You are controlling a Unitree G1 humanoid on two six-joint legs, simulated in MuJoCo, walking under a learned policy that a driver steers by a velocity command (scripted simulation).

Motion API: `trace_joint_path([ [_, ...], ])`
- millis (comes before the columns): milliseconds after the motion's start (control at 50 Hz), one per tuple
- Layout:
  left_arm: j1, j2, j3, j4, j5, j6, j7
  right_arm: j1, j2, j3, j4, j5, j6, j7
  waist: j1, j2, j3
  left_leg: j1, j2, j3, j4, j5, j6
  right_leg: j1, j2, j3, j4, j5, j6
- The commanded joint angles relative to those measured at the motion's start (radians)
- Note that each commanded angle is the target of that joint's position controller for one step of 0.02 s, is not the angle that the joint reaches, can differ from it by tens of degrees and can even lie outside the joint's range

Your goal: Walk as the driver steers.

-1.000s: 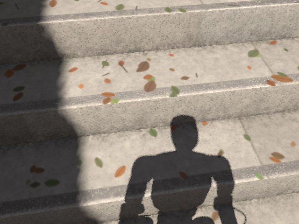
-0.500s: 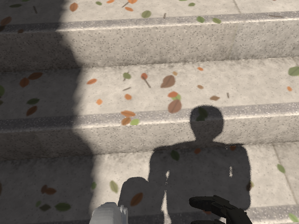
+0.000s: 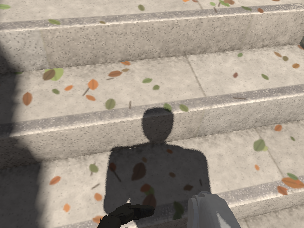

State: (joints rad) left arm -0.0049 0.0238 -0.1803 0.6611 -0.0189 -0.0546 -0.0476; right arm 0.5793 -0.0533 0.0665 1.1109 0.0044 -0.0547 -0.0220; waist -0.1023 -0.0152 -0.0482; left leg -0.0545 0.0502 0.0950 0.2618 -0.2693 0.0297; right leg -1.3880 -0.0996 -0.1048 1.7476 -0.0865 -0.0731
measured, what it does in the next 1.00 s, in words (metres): climbs: right foot 0.17 m higher, then left foot 0.17 m higher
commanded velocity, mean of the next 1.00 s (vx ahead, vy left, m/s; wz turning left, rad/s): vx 0.50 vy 0.00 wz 0.00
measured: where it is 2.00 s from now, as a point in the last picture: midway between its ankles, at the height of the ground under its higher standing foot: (90, 9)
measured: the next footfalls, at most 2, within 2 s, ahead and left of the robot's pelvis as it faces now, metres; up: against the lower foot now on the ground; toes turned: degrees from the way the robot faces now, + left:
right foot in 0.08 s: +0.25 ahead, -0.11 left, +0.17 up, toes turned -6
left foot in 0.58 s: +0.49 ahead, +0.12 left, +0.34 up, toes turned +8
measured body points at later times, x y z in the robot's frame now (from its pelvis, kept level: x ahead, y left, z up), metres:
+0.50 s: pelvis +0.28 +0.00 +0.17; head +0.28 -0.02 +0.62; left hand +0.16 +0.16 +0.02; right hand +0.53 -0.08 +0.10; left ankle +0.42 +0.13 -0.30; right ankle +0.21 -0.10 -0.58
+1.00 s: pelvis +0.53 +0.05 +0.32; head +0.52 +0.08 +0.77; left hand +0.73 +0.17 +0.22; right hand +0.41 -0.12 +0.18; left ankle +0.45 +0.12 -0.41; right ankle +0.64 -0.11 -0.09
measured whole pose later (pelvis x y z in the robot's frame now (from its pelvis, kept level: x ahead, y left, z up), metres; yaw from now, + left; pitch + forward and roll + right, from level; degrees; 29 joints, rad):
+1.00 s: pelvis +0.53 +0.05 +0.32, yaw +1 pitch +3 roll -1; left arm 0.07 0.05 -0.11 0.77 -0.01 -0.06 -0.02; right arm 0.57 -0.04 0.07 1.15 -0.04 -0.06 0.03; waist -0.07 -0.05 -0.11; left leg -0.20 0.01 0.14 0.55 -0.41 0.05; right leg -1.40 -0.01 0.09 2.08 -0.01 -0.10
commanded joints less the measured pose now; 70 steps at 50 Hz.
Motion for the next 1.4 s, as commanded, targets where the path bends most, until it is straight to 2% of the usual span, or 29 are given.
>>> trace_joint_path([
  [20,-0.305,0.055,0.025,-0.189,-0.001,-0.049,-0.017,0.128,-0.206,-0.031,0.033,0.016,-0.014,-0.018,0.067,0.18,-0.073,-0.193,0.187,-0.054,-0.24,1.067,0.149,0.691,0.08,-0.213,-0.403,-0.114,-0.034],
  [80,0.153,0.268,0.138,-0.058,0.013,-0.042,-0.004,0.022,-0.375,-0.075,0.011,-0.032,-0.014,-0.016,0.338,0.425,-0.241,0.208,0.229,-0.076,0.267,1.905,0.138,0.936,0.141,0.013,-0.73,-0.37,-0.133],
  [100,0.378,0.34,0.171,0.039,0.048,-0.031,-0.007,0.008,-0.316,-0.072,-0.033,-0.043,-0.037,-0.006,0.359,0.22,-0.396,-0.101,0.177,-0.101,0.543,1.688,0.137,1.303,-0.036,0.377,-0.814,-0.35,-0.23],
  [120,0.563,0.445,0.219,0.144,0.062,0.012,0.022,-0.031,-0.189,-0.062,-0.055,-0.028,-0.07,0.028,0.361,-0.178,-0.476,-0.456,-0.047,-0.161,0.952,0.64,0.105,1.564,-0.227,0.958,-1.338,-0.562,-0.356],
  [140,0.565,0.417,0.22,0.194,0.071,0.032,0.053,-0.121,-0.157,-0.071,-0.071,-0.026,-0.097,0.069,0.344,-0.174,-0.458,-0.621,-0.166,-0.371,1.554,0.205,0.081,1.504,-0.314,1.25,-1.557,-0.647,-0.337],
  [180,0.41,0.153,0.15,0.302,0.056,0.019,0.031,-0.422,-0.054,-0.041,-0.301,0.001,-0.098,0.105,0.185,-0.039,-0.071,-0.952,-0.119,-0.361,1.929,0.185,0.147,1.174,-0.248,0.828,-1.433,-0.545,-0.184],
  [240,0.299,0.009,0.125,0.381,0.072,-0.005,-0.005,-0.298,0.019,0.008,-0.328,-0.004,-0.056,0.096,0.009,0.102,0.052,-1.048,-0.076,-0.365,1.966,0.236,0.217,0.981,-0.111,0.298,-1.336,-0.157,-0.033],
  [320,0.266,0.08,0.115,0.38,0.099,-0.026,-0.013,-0.342,-0.002,0.043,-0.338,0.014,-0.006,0.068,-0.032,-0.028,0.089,-1.104,-0.096,-0.204,1.961,0.298,0.126,0.772,-0.067,0.051,-1.453,-0.097,-0.067],
  [480,0.635,0.236,0.153,0.452,0.023,-0.01,0.079,-0.849,-0.03,0.096,-0.578,-0.004,-0.023,0.047,0.164,-0.055,0.051,-1.246,0.109,0.033,1.476,0.09,0.012,1.164,-0.18,0.231,-1.756,-0.124,-0.12],
  [520,0.575,0.237,0.16,0.449,0.003,0.008,0.084,-0.843,0.01,0.097,-0.548,-0.003,-0.026,0.069,0.119,-0.067,-0.06,-0.86,0.06,0.108,1.187,-0.012,0.063,1.202,-0.155,0.07,-1.722,0.325,-0.104],
  [560,0.685,0.277,0.159,0.486,0.035,-0.008,0.07,-0.762,-0.087,0.048,-0.54,0.022,-0.044,0.072,0.067,-0.226,-0.141,-0.588,-0.1,0.188,1.022,-0.235,0.118,1.344,-0.152,0.041,-1.522,1.307,-0.12],
  [600,0.562,0.353,0.184,0.45,0.044,-0.013,0.079,-0.414,-0.226,-0.024,-0.438,-0.003,-0.043,0.077,-0.104,-0.354,-0.257,-0.389,-0.049,-0.09,0.802,-0.208,0.186,1.467,-0.177,0.074,-1.2,1.545,-0.101],
  [620,0.572,0.252,0.173,0.408,0.043,-0.036,0.06,-0.236,-0.31,-0.061,-0.363,-0.036,-0.026,0.076,-0.094,-0.035,-0.381,-0.056,0.14,-0.525,0.582,-0.303,0.301,1.091,-0.056,0.075,-0.891,1.266,-0.078],
  [640,0.488,0.171,0.164,0.392,0.039,-0.063,0.03,-0.051,-0.399,-0.103,-0.267,-0.05,0.021,0.043,-0.138,0.262,-0.425,0.162,0.294,-1.038,0.043,-0.544,0.381,0.783,0.134,0.169,-0.493,0.083,-0.042],
  [660,0.377,0.133,0.178,0.358,0.03,-0.074,-0.012,-0.085,-0.338,-0.09,-0.233,-0.061,0.027,0.023,-0.109,0.198,-0.354,0.058,0.339,-1.201,-0.035,-0.598,0.314,0.609,0.179,0.387,0.016,-0.026,-0.026],
  [700,0.164,0.095,0.157,0.175,0.011,-0.067,-0.032,-0.253,-0.088,-0.024,-0.168,-0.049,0.003,0.049,0.041,0.101,0.012,-0.326,0.257,-0.706,0.116,-0.374,0.191,0.392,0.121,0.317,0.228,0.007,-0.092],
  [740,0.244,0.063,0.141,0.148,0.015,-0.06,-0.018,-0.259,0.008,-0.012,-0.081,-0.054,-0.02,0.077,0.141,0.008,0.02,-0.355,0.18,-0.439,0.165,-0.112,0.093,0.342,0.133,0.351,0.375,0.086,-0.156],
  [840,0.298,0.029,0.096,0.141,0.005,-0.012,0.014,-0.292,-0.04,-0.014,-0.065,-0.059,-0.017,0.084,0.23,0.018,0.076,-0.476,0.101,-0.076,0.123,0.059,0.029,0.195,0.115,0.292,0.259,0.188,-0.1],
  [940,0.067,0.002,0.072,0.066,0.008,-0.002,0.042,-0.022,-0.12,-0.016,0.017,-0.046,-0.027,0.059,0.093,0.107,0.097,-0.195,0.171,-0.21,0.07,0.085,0.106,-0.151,0.098,0.214,0.453,0.081,-0.034],
  [1040,-0.32,0.027,0.031,-0.13,0.019,-0.041,-0.008,0.132,-0.121,-0.022,0.001,-0.02,0.01,-0.016,-0.019,0.065,0.106,-0.116,0.217,-0.323,-0.15,0.098,0.136,-0.121,-0.026,-0.054,0.038,0.02,0.045],
  [1080,-0.394,0.038,0.027,-0.173,0.012,-0.037,-0.012,0.134,-0.138,-0.042,0.01,0.01,0.008,-0.039,-0.013,0.069,0.119,-0.115,0.249,-0.283,-0.311,0.337,0.149,0.155,-0.055,-0.071,-0.273,-0.12,0.027],
  [1120,-0.233,0.083,0.066,-0.141,0.006,-0.06,-0.006,0.125,-0.175,-0.04,0.022,-0.005,-0.014,-0.01,0.111,0.214,-0.083,-0.154,0.184,-0.124,-0.113,1.388,0.165,0.788,0.13,-0.173,-0.443,-0.265,-0.036],
  [1160,0.174,0.249,0.156,-0.034,0.019,-0.051,0.013,-0.018,-0.305,-0.075,-0.011,-0.029,-0.02,-0.007,0.353,0.389,-0.231,0.021,0.184,-0.164,0.273,1.818,0.134,1.031,0.104,0.087,-0.664,-0.395,-0.118],
  [1180,0.419,0.357,0.195,0.061,0.05,-0.044,0.013,-0.095,-0.277,-0.075,-0.054,-0.029,-0.043,0.0,0.415,0.181,-0.388,-0.206,0.111,-0.16,0.57,1.517,0.137,1.341,-0.081,0.458,-0.843,-0.461,-0.197],
  [1200,0.542,0.438,0.23,0.144,0.067,-0.008,0.033,-0.085,-0.113,-0.057,-0.084,-0.022,-0.067,0.032,0.363,-0.234,-0.46,-0.561,-0.091,-0.203,0.96,0.376,0.104,1.571,-0.287,1.012,-1.349,-0.68,-0.321],
  [1220,0.498,0.372,0.22,0.173,0.083,0.013,0.059,-0.177,-0.094,-0.071,-0.113,-0.027,-0.089,0.077,0.334,-0.187,-0.422,-0.68,-0.132,-0.391,1.456,0.163,0.088,1.453,-0.34,1.205,-1.497,-0.756,-0.287],
  [1260,0.308,0.129,0.159,0.268,0.062,0.017,0.048,-0.403,-0.005,-0.048,-0.293,-0.001,-0.061,0.098,0.185,-0.073,-0.065,-0.919,-0.085,-0.283,1.79,0.207,0.127,1.094,-0.305,0.792,-1.38,-0.625,-0.16],
  [1300,0.244,0.03,0.141,0.351,0.077,-0.001,0.032,-0.319,-0.012,-0.046,-0.327,0.008,-0.026,0.077,0.049,0.024,0.041,-0.974,-0.055,-0.304,1.943,0.231,0.181,0.956,-0.246,0.418,-1.343,-0.315,-0.044],
  [1400,0.153,0.082,0.135,0.352,0.091,-0.016,0.01,-0.315,-0.02,-0.005,-0.357,0.012,0.031,0.063,-0.062,-0.02,0.087,-1.049,-0.038,-0.229,1.736,0.377,0.135,0.798,-0.123,-0.077,-1.434,-0.171,0.015],
])
Keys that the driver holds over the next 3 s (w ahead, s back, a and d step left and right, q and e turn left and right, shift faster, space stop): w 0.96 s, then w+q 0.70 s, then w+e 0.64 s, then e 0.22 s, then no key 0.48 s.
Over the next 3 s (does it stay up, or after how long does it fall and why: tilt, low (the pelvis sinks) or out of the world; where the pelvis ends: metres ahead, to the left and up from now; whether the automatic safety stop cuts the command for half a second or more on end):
stays up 1.47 0.31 0.94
